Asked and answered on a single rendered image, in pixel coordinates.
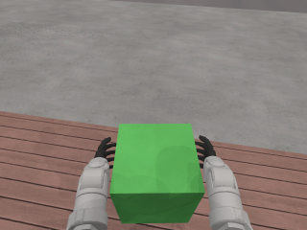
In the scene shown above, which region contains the left robot forearm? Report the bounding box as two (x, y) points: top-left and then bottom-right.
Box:
(66, 157), (110, 230)

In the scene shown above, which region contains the right robot forearm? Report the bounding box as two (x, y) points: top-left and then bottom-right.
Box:
(203, 155), (253, 230)

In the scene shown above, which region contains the carton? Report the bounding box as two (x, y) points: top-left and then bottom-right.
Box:
(109, 124), (205, 224)

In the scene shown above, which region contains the right robot hand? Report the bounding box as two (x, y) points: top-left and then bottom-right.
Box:
(195, 135), (217, 168)

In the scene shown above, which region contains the left robot hand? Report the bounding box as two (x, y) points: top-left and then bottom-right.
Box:
(94, 137), (117, 169)

